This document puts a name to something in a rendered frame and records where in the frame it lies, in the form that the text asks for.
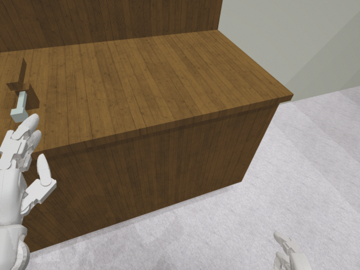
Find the tap lever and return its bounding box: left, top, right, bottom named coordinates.
left=10, top=91, right=28, bottom=123

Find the robot right hand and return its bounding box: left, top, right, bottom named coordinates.
left=271, top=232, right=313, bottom=270

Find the robot left forearm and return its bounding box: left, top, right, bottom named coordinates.
left=0, top=224, right=30, bottom=270

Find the robot left hand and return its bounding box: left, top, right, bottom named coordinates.
left=0, top=114, right=57, bottom=226

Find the counter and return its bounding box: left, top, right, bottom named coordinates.
left=0, top=0, right=294, bottom=253

